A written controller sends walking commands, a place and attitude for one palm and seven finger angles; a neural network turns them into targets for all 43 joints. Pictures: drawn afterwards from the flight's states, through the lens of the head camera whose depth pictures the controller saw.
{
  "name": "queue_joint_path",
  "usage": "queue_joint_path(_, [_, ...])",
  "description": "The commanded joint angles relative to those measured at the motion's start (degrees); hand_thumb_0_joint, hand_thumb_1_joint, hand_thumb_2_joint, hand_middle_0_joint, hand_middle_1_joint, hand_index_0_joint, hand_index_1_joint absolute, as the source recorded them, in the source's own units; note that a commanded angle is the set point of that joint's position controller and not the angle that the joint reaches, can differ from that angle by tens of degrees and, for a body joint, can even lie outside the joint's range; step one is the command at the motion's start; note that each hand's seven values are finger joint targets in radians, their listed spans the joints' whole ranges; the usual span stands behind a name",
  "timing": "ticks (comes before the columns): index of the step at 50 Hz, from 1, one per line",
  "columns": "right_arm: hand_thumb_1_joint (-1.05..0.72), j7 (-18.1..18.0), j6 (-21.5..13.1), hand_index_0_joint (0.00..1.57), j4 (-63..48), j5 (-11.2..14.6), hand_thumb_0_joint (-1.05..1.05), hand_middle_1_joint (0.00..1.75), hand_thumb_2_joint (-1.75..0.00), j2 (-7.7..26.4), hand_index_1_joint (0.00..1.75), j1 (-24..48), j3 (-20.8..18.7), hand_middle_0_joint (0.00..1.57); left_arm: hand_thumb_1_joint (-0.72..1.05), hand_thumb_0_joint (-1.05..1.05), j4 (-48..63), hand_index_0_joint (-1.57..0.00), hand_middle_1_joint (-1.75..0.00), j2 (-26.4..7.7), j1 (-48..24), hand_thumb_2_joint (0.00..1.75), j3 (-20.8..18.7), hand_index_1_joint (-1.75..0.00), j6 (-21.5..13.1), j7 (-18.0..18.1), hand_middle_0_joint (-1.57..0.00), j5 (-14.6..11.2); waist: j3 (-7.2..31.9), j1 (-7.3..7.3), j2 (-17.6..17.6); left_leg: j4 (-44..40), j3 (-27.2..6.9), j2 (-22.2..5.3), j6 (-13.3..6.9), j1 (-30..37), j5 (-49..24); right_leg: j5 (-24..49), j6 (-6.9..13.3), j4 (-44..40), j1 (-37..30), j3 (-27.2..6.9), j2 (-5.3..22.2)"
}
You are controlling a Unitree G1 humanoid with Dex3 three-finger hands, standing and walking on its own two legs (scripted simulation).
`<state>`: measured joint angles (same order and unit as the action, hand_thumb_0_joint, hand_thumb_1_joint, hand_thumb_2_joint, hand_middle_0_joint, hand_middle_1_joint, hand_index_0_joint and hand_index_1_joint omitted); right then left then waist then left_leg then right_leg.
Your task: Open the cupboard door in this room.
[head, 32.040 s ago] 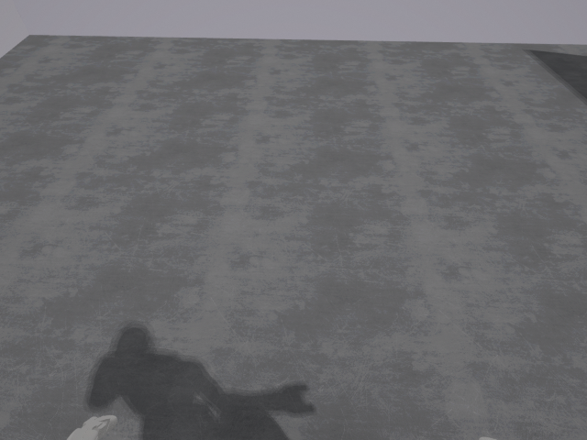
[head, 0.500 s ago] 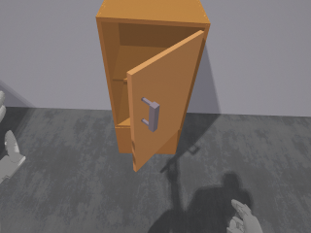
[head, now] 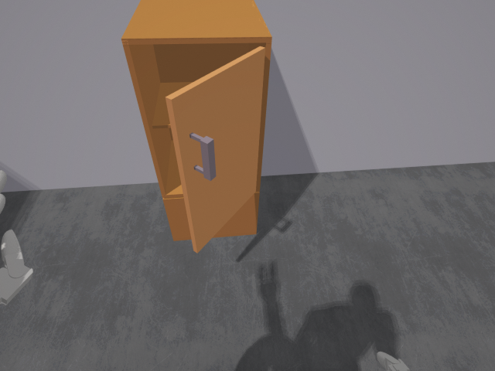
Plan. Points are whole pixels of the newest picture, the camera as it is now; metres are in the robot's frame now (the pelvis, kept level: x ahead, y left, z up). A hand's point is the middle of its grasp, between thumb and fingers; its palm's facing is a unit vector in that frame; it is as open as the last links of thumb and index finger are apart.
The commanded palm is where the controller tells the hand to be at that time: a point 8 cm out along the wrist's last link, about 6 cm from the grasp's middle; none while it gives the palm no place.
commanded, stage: stop stepping back and stand still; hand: left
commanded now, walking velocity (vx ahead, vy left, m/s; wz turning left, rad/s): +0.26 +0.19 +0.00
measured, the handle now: (202, 156) +0.61 +0.16 -0.01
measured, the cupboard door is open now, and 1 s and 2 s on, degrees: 49 49 49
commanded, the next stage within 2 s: let the arm hang, fingers relaxed in 0.42 s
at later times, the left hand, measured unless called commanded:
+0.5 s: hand (21, 288) +0.17 +0.27 +0.16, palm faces +0.47 -0.76 -0.45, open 7.4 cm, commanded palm none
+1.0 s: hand out of the picture -0.02 +0.21 -0.18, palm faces +0.09 -0.97 -0.22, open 7.1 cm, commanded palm none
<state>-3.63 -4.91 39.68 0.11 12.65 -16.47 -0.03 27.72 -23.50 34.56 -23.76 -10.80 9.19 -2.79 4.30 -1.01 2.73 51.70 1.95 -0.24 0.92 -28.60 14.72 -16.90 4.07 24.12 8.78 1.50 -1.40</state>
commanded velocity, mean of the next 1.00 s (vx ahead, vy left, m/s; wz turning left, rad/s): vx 0.05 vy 0.00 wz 0.00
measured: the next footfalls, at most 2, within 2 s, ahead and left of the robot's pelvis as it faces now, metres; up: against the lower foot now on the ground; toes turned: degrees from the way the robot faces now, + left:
left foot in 0.20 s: +0.02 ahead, +0.14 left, +0.00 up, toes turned +5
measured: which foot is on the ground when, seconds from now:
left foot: up 0.00-0.18, down 0.20-1.00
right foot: down 0.00-1.00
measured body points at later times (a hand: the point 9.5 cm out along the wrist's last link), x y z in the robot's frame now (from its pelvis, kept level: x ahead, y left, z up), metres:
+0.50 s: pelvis -0.03 +0.00 -0.01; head -0.03 +0.00 +0.44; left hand +0.14 +0.31 +0.18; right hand +0.13 -0.22 -0.11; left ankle -0.06 +0.12 -0.72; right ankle -0.04 -0.07 -0.74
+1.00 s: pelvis -0.04 +0.02 -0.01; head -0.02 +0.03 +0.44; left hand -0.03 +0.27 -0.16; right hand +0.00 -0.22 -0.16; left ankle -0.02 +0.14 -0.74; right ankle -0.04 -0.07 -0.74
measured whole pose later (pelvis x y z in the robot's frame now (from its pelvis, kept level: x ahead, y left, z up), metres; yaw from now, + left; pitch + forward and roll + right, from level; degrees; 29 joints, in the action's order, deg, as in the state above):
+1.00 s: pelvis -0.04 +0.02 -0.01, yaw +3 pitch -2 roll -1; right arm -1.3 1.9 58.6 -1.1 10.1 -15.1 -0.2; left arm -57.3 -11.9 16.8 -1.3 0.9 1.5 0.3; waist -3.3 -0.1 0.5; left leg 28.1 2.1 -1.6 -0.1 -12.6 13.6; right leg -14.8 2.5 25.8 9.3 5.0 -1.4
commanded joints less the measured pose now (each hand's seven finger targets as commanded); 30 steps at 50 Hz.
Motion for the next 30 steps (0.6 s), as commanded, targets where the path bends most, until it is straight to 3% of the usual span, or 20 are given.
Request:
queue_joint_path(1, [-0.9,-1.63,-5.17,0.2,-9.03,-0.02,0.0,0.3,-0.9,6.03,0.3,8.74,-2.52,0.2,0.9,0.0,3.44,-0.2,-0.3,-10.05,-10.66,0.9,-4.54,-0.3,-4.77,1.04,-0.2,1.5,-4.84,1.43,1.91,-10.09,1.96,-0.84,-2.19,-0.61,2.82,7.86,0.9,-8.96,0.28,-12.71,15.06])
queue_joint_path(5, [-0.9,-1.32,-5.44,0.2,-9.98,0.04,0.0,0.3,-0.9,6.29,0.3,8.34,-3.21,0.2,0.9,0.0,5.06,-0.2,-0.3,-10.85,-9.64,0.9,-5.77,-0.3,-5.55,1.53,-0.2,1.67,-3.73,0.34,6.83,-19.95,3.53,-0.7,-3.61,4.5,5.37,4.49,1.17,-8.77,-2.71,-16.07,16.25])
queue_joint_path(8, [-0.9,-1.05,-5.31,0.2,-10.86,-0.07,0.0,0.3,-0.9,6.48,0.3,7.35,-3.35,0.2,0.9,0.0,9.22,-0.2,-0.3,-11.45,-6.15,0.9,-7.33,-0.3,-6.08,1.63,-0.2,1.16,-1.94,1.35,0.04,-29.94,1.19,-1.67,-4.63,15.23,0.95,6.36,-0.49,-2.56,0.42,-11.56,11.66])
queue_joint_path(9, [-0.9,-0.99,-5.39,0.2,-11.67,-0.17,0.0,0.3,-0.9,6.96,0.3,7.09,-3.47,0.2,0.9,0.0,11.83,-0.2,-0.3,-11.34,-6.01,0.9,-7.59,-0.3,-6.52,1.6,-0.2,0.91,-0.37,1.61,-5.02,-31.16,-2.41,-4.45,-5.98,19.49,-2.0,7.91,-2.01,2.08,2.66,-9.41,8.33])
queue_joint_path(10, [-0.9,-0.86,-5.49,0.2,-12.04,-0.15,0.0,0.3,-0.9,8.03,0.3,6.99,-3.61,0.2,0.9,0.0,14.03,-0.2,-0.3,-11.4,-6.44,0.9,-7.85,-0.3,-6.8,1.76,-0.2,0.93,0.86,1.59,-10.92,-30.68,-9.27,-8.94,-7.93,22.68,-7.55,7.6,-3.53,7.51,6.83,-6.28,4.66])
queue_joint_path(11, [-0.9,-0.67,-5.84,0.2,-12.11,-0.01,0.0,0.3,-0.9,8.08,0.3,6.58,-3.61,0.2,0.9,0.0,15.22,-0.2,-0.3,-11.86,-6.04,0.9,-8.6,-0.3,-6.86,1.89,-0.2,1.01,2.73,1.3,-13.63,-29.77,-13.73,-12.65,-9.23,26.33,-14.22,5.18,-4.32,12.51,10.73,-3.1,2.11])
queue_joint_path(13, [-0.9,-0.82,-6.3,0.2,-10.67,-0.69,0.0,0.3,-0.9,6.59,0.3,6.03,-3.08,0.2,0.9,0.0,13.94,-0.2,-0.3,-12.65,-5.09,0.9,-9.28,-0.3,-6.02,1.54,-0.2,1.19,0.11,1.74,-17.74,-32.17,-14.2,-15.14,-10.49,23.01,-12.43,-8.05,-4.25,15.07,13.42,0.72,1.31])
queue_joint_path(15, [-0.9,-0.92,-6.55,0.2,-10.53,-0.46,0.0,0.3,-0.9,6.72,0.3,6.75,-2.69,0.2,0.9,0.0,11.82,-0.2,-0.3,-10.9,-5.86,0.9,-8.08,-0.3,-5.04,1.49,-0.2,1.62,-4.62,1.94,-13.99,-33.04,-11.22,-14.6,-9.42,13.21,-4.94,-7.56,-4.09,12.5,8.0,1.66,1.0])
queue_joint_path(17, [-0.9,-0.92,-6.55,0.2,-10.52,-0.08,0.0,0.3,-0.9,7.27,0.3,6.82,-2.59,0.2,0.9,0.0,9.71,-0.2,-0.3,-9.7,-6.17,0.9,-7.28,-0.3,-4.64,1.31,-0.2,1.62,-5.71,1.99,-11.52,-30.0,-7.06,-11.81,-7.17,9.1,-1.13,-0.75,-3.82,5.72,2.96,2.02,0.59])
queue_joint_path(19, [-0.9,-0.9,-6.27,0.2,-10.72,-0.03,0.0,0.3,-0.9,6.99,0.3,7.47,-2.62,0.2,0.9,0.0,8.01,-0.2,-0.3,-9.51,-6.93,0.9,-6.97,-0.3,-4.52,1.04,-0.2,1.39,-5.84,2.27,-5.83,-25.21,-3.23,-7.35,-4.89,5.24,3.44,4.13,-2.0,1.55,0.14,-4.62,2.94])
queue_joint_path(20, [-0.9,-0.67,-5.96,0.2,-10.74,0.05,0.0,0.3,-0.9,6.53,0.3,7.34,-2.73,0.2,0.9,0.0,6.64,-0.2,-0.3,-9.51,-6.48,0.9,-6.98,-0.3,-4.5,0.88,-0.2,1.16,-5.34,2.29,-0.59,-20.36,-0.52,-4.06,-3.52,4.11,6.82,1.75,-0.12,-1.26,1.23,-11.81,6.58])
queue_joint_path(21, [-0.9,-0.32,-5.43,0.2,-10.76,0.19,0.0,0.3,-0.9,6.01,0.3,6.84,-2.91,0.2,0.9,0.0,5.55,-0.2,-0.3,-9.7,-5.7,0.9,-6.92,-0.3,-4.36,0.84,-0.2,0.93,-4.58,2.09,6.96,-11.01,1.33,-1.1,-2.28,2.71,8.41,-2.21,2.82,-7.01,1.83,-21.63,12.58])
queue_joint_path(22, [-0.9,-0.07,-4.94,0.2,-10.86,0.32,0.0,0.3,-0.9,5.93,0.3,7.29,-3.23,0.2,0.9,0.0,6.06,-0.2,-0.3,-9.59,-6.58,0.9,-6.36,-0.3,-4.44,0.83,-0.2,0.95,-4.32,1.62,9.55,-1.77,0.83,-0.07,-1.63,-0.57,10.96,0.2,5.98,-10.39,-0.36,-27.25,17.64])
queue_joint_path(23, [-0.9,0.15,-4.58,0.2,-10.75,0.44,0.0,0.3,-0.9,6.16,0.3,8.15,-3.22,0.2,0.9,0.0,6.07,-0.2,-0.3,-9.34,-7.68,0.9,-5.92,-0.3,-4.59,0.91,-0.2,1.04,-4.33,1.29,6.43,4.92,-1.22,-0.53,-1.43,-3.35,12.98,5.4,7.36,-10.37,-1.57,-28.26,19.68])
queue_joint_path(25, [-0.9,0.22,-4.43,0.2,-10.3,-0.07,0.0,0.3,-0.9,5.2,0.3,7.57,-2.06,0.2,0.9,0.0,7.2,-0.2,-0.3,-10.33,-8.14,0.9,-6.86,-0.3,-5.33,0.94,-0.2,1.35,-2.9,1.62,2.87,-0.77,-2.9,-2.63,-1.51,-1.39,10.72,19.51,7.23,-5.87,-3.72,-19.22,18.31])
queue_joint_path(26, [-0.9,5.35,-3.56,0.2,0.53,-0.85,0.0,0.3,-0.9,8.17,0.3,8.97,-4.08,0.2,0.9,0.0,-33.57,-0.2,-0.3,2.56,-10.87,0.9,13.86,-0.3,5.74,-6.17,-0.2,7.19,-4.82,2.71,-0.79,1.21,-2.2,-5.51,-1.81,-4.9,12.97,36.92,6.38,3.91,1.96,-7.14,21.0])
queue_joint_path(27, [-0.9,5.06,0.4,0.2,-1.04,0.07,0.0,0.3,-0.9,3.5,0.3,3.41,-2.75,0.2,0.9,0.0,-34.54,-0.2,-0.3,5.02,-9.72,0.9,14.83,-0.3,9.25,-7.84,-0.2,5.6,-0.91,3.02,-0.22,-6.42,-1.91,-2.18,-1.11,4.59,10.91,34.16,5.17,5.2,5.04,-6.42,14.75])
queue_joint_path(28, [-0.9,4.96,1.65,0.2,-0.4,0.01,0.0,0.3,-0.9,3.07,0.3,1.03,-2.4,0.2,0.9,0.0,-34.83,-0.2,-0.3,5.8,-10.39,0.9,15.61,-0.3,10.27,-8.24,-0.2,5.25,-2.23,3.99,1.15,-13.27,0.27,-0.45,-0.96,8.67,4.2,29.69,2.59,6.15,5.81,-2.46,11.21])
queue_joint_path(29, [-0.9,5.03,2.6,0.2,-0.21,-0.29,0.0,0.3,-0.9,2.6,0.3,0.49,-1.72,0.2,0.9,0.0,-36.55,-0.2,-0.3,6.55,-12.08,0.9,16.71,-0.3,10.7,-8.37,-0.2,4.42,-2.52,3.87,1.16,-18.21,1.08,0.04,-1.03,12.76,-3.2,21.93,1.04,7.57,9.44,-0.34,10.07])
queue_joint_path(30, [-0.9,5.04,2.92,0.2,-0.9,-0.99,0.0,0.3,-0.9,4.35,0.3,0.63,-1.89,0.2,0.9,0.0,-39.16,-0.2,-0.3,6.95,-12.73,0.9,17.98,-0.3,10.75,-8.65,-0.2,4.31,-2.45,3.45,0.97,-19.92,-3.39,-2.61,-2.69,16.83,-12.85,13.23,-1.1,11.1,14.18,-0.38,8.55])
